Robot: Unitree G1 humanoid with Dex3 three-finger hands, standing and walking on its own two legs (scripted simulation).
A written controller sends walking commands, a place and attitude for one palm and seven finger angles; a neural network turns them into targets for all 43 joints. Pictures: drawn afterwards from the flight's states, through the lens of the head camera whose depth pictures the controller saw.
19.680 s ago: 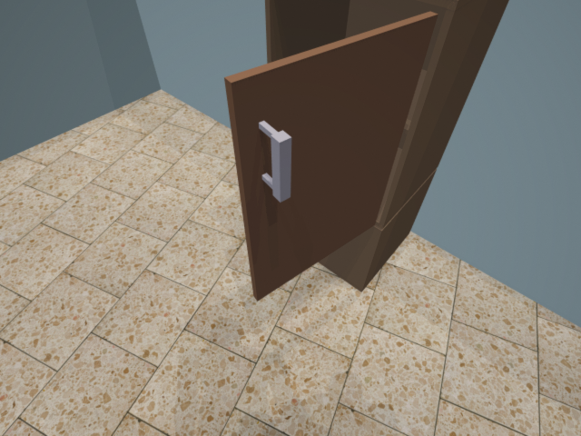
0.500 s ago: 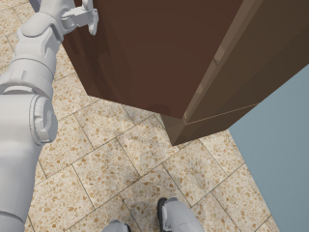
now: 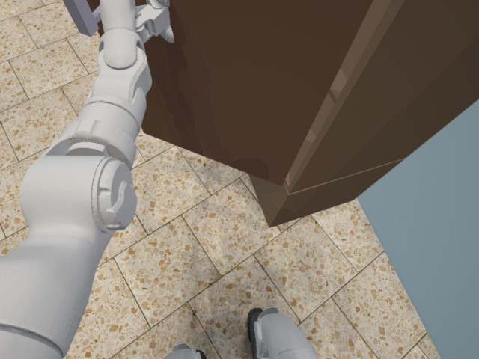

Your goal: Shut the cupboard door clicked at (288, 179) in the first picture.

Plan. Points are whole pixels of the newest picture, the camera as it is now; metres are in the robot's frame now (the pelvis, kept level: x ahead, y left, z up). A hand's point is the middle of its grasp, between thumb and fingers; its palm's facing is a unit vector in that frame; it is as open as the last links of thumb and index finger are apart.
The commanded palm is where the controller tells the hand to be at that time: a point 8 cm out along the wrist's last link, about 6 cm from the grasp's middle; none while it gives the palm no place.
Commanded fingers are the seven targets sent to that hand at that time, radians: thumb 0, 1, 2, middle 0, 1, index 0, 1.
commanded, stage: pull the fist back off the door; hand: left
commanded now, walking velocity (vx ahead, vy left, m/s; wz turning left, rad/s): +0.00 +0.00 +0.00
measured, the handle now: out of the picture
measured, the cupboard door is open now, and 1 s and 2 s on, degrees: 49 49 49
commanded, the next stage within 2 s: draw the hand back to the body in 0.64 s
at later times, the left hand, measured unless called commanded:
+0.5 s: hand (158, 57) +0.51 +0.02 +0.15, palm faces -0.08 -1.00 -0.01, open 3.1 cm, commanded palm +0.48 +0.08 +0.16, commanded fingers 0.00 0.90 0.90 -1.30 -1.50 -1.30 -1.50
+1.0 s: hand (128, 92) +0.45 +0.06 +0.16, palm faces -0.06 -1.00 -0.03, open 3.1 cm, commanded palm +0.39 +0.12 +0.17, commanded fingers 0.00 0.90 0.90 -1.30 -1.50 -1.30 -1.50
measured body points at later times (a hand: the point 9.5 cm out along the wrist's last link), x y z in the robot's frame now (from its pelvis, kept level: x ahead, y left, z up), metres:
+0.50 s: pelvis +0.00 +0.00 +0.02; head +0.08 -0.01 +0.46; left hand +0.51 +0.08 +0.16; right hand +0.00 -0.27 -0.10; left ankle -0.06 +0.11 -0.70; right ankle +0.03 -0.11 -0.70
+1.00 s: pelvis -0.01 +0.00 +0.03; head +0.03 -0.03 +0.48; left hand +0.44 +0.11 +0.17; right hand +0.02 -0.25 -0.11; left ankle -0.06 +0.11 -0.70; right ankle +0.03 -0.11 -0.70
